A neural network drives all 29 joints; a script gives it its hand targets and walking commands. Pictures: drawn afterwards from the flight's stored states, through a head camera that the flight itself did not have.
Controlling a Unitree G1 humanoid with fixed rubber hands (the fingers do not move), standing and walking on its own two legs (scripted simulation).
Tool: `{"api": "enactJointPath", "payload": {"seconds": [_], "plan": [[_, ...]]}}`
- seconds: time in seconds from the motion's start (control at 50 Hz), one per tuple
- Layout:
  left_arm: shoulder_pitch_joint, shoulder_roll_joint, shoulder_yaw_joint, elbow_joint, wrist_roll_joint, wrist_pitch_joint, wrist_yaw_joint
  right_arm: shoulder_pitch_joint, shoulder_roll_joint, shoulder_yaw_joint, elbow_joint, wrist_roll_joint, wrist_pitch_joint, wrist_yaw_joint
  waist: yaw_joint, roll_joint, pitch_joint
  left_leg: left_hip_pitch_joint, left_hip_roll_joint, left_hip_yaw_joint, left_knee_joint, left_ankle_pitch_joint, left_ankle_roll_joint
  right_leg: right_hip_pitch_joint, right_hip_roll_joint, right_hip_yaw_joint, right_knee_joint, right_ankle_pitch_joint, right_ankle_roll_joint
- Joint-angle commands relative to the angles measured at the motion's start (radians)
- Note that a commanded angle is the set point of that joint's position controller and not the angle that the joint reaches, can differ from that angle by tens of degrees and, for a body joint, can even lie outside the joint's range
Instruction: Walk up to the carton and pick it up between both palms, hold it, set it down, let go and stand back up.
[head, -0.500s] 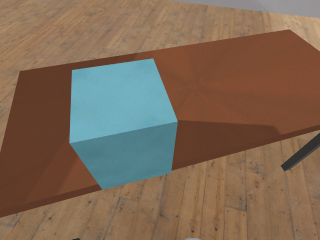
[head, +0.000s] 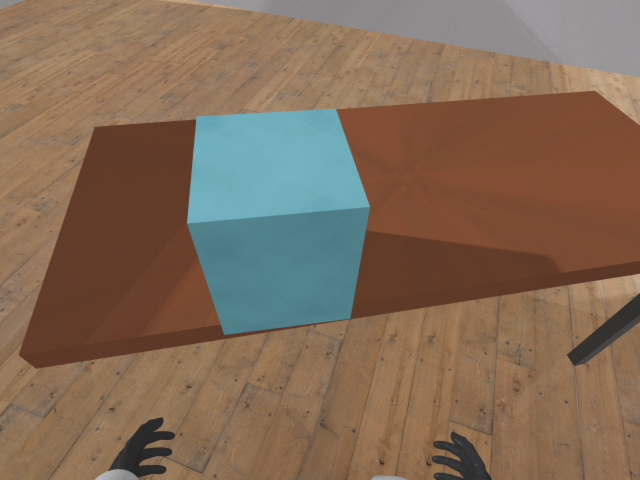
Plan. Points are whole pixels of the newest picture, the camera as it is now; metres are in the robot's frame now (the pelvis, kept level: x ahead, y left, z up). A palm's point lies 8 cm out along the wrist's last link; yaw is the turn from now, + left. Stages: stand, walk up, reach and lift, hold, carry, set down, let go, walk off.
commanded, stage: reach and lift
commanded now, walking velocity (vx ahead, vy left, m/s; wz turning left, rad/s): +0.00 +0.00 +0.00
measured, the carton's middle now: (278, 224) +0.47 +0.06 +0.04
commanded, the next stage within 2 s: none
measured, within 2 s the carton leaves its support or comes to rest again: neither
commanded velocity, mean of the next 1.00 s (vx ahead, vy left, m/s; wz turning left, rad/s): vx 0.00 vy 0.00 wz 0.00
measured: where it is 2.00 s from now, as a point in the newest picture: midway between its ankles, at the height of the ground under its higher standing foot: outside the picture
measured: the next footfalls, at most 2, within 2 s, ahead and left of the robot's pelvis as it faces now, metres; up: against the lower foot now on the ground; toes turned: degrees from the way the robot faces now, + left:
none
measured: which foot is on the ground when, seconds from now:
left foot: down 0.00-1.00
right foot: down 0.00-1.00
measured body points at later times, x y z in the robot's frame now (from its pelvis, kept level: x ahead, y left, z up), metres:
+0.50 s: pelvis +0.00 -0.01 +0.02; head -0.03 -0.01 +0.47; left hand +0.23 +0.22 -0.05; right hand +0.19 -0.21 -0.06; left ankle +0.05 +0.14 -0.71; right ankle +0.05 -0.13 -0.71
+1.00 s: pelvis +0.07 +0.01 +0.04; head +0.07 +0.02 +0.48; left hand +0.26 +0.22 -0.03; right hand +0.24 -0.19 -0.03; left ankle +0.05 +0.14 -0.71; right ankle +0.05 -0.13 -0.71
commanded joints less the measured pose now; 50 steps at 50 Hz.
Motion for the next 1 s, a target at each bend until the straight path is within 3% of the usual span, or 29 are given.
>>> {"api": "enactJointPath", "payload": {"seconds": [0.0, 0.02, 0.06, 0.1, 0.16, 0.2, 0.22, 0.26, 0.32, 0.34, 0.42, 0.44, 0.46, 0.48, 0.5, 0.56, 0.58, 0.78, 0.9, 0.98], "plan": [[-0.213, 0.132, 0.041, -0.177, -0.032, -0.110, 0.028, -0.093, -0.116, -0.033, -0.189, -0.018, -0.092, -0.004, -0.025, 0.077, -0.217, -0.027, -0.025, 0.063, -0.270, -0.170, 0.073, 0.116, 0.037, -0.039, -0.158, 0.018, -0.029], [-0.214, 0.129, 0.046, -0.164, -0.038, -0.117, 0.031, -0.100, -0.134, -0.045, -0.209, -0.030, -0.100, -0.003, -0.031, 0.073, -0.220, -0.038, -0.018, 0.059, -0.298, -0.221, 0.075, 0.152, 0.040, -0.042, -0.162, 0.000, -0.026], [-0.198, 0.134, 0.049, -0.122, -0.053, -0.139, 0.031, -0.113, -0.126, -0.034, -0.262, -0.031, -0.109, -0.003, -0.009, 0.034, -0.187, -0.111, -0.021, 0.058, -0.330, -0.268, 0.091, 0.236, 0.043, -0.030, -0.164, -0.013, -0.016], [-0.198, 0.136, 0.061, -0.081, -0.059, -0.151, 0.032, -0.101, -0.100, -0.017, -0.243, -0.027, -0.104, -0.003, -0.001, 0.013, -0.133, -0.094, -0.038, 0.068, -0.343, -0.225, 0.088, 0.215, 0.035, -0.018, -0.203, -0.038, -0.015], [-0.244, 0.115, 0.042, -0.090, -0.082, -0.167, 0.042, -0.114, -0.099, 0.009, -0.262, -0.006, -0.112, 0.005, 0.013, 0.043, -0.127, -0.029, -0.035, 0.054, -0.368, -0.273, 0.086, 0.177, 0.027, -0.007, -0.227, -0.129, -0.023], [-0.250, 0.147, 0.070, -0.072, -0.077, -0.189, 0.044, -0.117, -0.095, 0.019, -0.281, 0.001, -0.111, 0.003, 0.031, 0.006, -0.125, -0.015, -0.066, 0.081, -0.342, -0.212, 0.088, 0.158, 0.012, 0.023, -0.265, -0.163, -0.022], [-0.256, 0.146, 0.072, -0.040, -0.082, -0.189, 0.039, -0.122, -0.086, 0.041, -0.293, 0.007, -0.105, 0.002, 0.026, -0.029, -0.121, 0.030, -0.074, 0.089, -0.330, -0.191, 0.088, 0.130, 0.000, 0.024, -0.292, -0.186, -0.028], [-0.320, 0.145, 0.067, -0.041, -0.084, -0.193, 0.039, -0.156, -0.087, 0.029, -0.268, 0.012, -0.092, 0.000, 0.020, -0.034, -0.087, 0.086, -0.080, 0.088, -0.344, -0.197, 0.083, 0.058, -0.002, 0.023, -0.322, -0.217, -0.031], [-0.334, 0.127, 0.059, -0.059, -0.087, -0.215, 0.046, -0.150, -0.093, 0.033, -0.239, 0.031, -0.085, 0.001, 0.012, 0.010, -0.106, 0.098, -0.079, 0.075, -0.379, -0.217, 0.082, 0.095, 0.005, 0.024, -0.320, -0.191, -0.033], [-0.361, 0.128, 0.067, -0.054, -0.083, -0.227, 0.049, -0.193, -0.092, 0.040, -0.258, 0.039, -0.084, 0.003, 0.028, 0.033, -0.111, 0.070, -0.077, 0.079, -0.380, -0.213, 0.090, 0.107, 0.007, 0.031, -0.314, -0.194, -0.032], [-0.344, 0.090, 0.061, 0.029, -0.080, -0.266, 0.055, -0.212, -0.117, 0.041, -0.219, 0.040, -0.091, 0.009, 0.034, 0.070, -0.091, -0.042, -0.052, 0.056, -0.443, -0.274, 0.099, 0.241, 0.044, 0.008, -0.263, -0.104, -0.016], [-0.342, 0.099, 0.056, 0.102, -0.047, -0.275, 0.034, -0.180, -0.117, 0.005, -0.136, -0.007, -0.095, -0.015, -0.052, 0.132, -0.058, -0.140, -0.028, 0.080, -0.466, -0.260, 0.149, 0.374, 0.090, -0.020, -0.242, -0.103, -0.012], [-0.364, 0.111, 0.088, 0.074, -0.054, -0.310, 0.022, -0.212, -0.116, 0.028, -0.139, -0.011, -0.111, -0.022, 0.009, 0.140, -0.064, -0.239, -0.022, 0.100, -0.486, -0.239, 0.162, 0.472, 0.101, -0.033, -0.207, -0.064, -0.001], [-0.360, 0.115, 0.085, 0.086, -0.059, -0.335, 0.021, -0.217, -0.114, 0.030, -0.145, -0.002, -0.129, -0.023, 0.000, 0.123, -0.093, -0.216, -0.030, 0.104, -0.484, -0.207, 0.151, 0.483, 0.091, -0.023, -0.215, -0.055, -0.001], [-0.368, 0.124, 0.084, 0.082, -0.079, -0.360, 0.027, -0.232, -0.096, 0.039, -0.152, 0.000, -0.146, -0.021, 0.011, 0.086, -0.104, -0.155, -0.046, 0.099, -0.466, -0.164, 0.133, 0.425, 0.069, -0.012, -0.250, -0.073, -0.003], [-0.375, 0.141, 0.040, 0.066, -0.158, -0.393, 0.051, -0.243, -0.053, 0.043, -0.191, 0.000, -0.182, -0.016, -0.006, -0.042, -0.127, 0.178, -0.108, 0.073, -0.388, -0.046, 0.067, 0.099, -0.013, 0.041, -0.409, -0.160, -0.022], [-0.368, 0.140, 0.035, 0.054, -0.172, -0.398, 0.054, -0.231, -0.052, 0.044, -0.202, 0.000, -0.188, -0.016, -0.008, -0.054, -0.130, 0.230, -0.116, 0.069, -0.385, -0.014, 0.059, 0.058, -0.024, 0.050, -0.430, -0.153, -0.022], [-0.180, 0.120, 0.026, -0.032, -0.189, -0.525, 0.071, -0.101, -0.090, 0.074, -0.249, 0.066, -0.304, -0.006, 0.034, -0.039, -0.201, 0.291, -0.115, 0.072, -0.432, 0.201, 0.023, 0.234, -0.004, 0.042, -0.420, 0.220, 0.001], [-0.059, 0.049, 0.025, -0.098, -0.139, -0.609, 0.087, -0.021, -0.139, 0.107, -0.215, 0.146, -0.420, 0.017, 0.052, 0.019, -0.220, 0.378, -0.117, 0.057, -0.415, 0.438, -0.022, 0.304, 0.026, 0.030, -0.417, 0.458, -0.014], [0.004, 0.000, 0.020, -0.157, -0.103, -0.651, 0.095, 0.004, -0.175, 0.120, -0.195, 0.191, -0.492, 0.031, 0.060, 0.056, -0.212, 0.437, -0.109, 0.039, -0.395, 0.591, -0.044, 0.301, 0.049, 0.015, -0.430, 0.523, -0.038]]}}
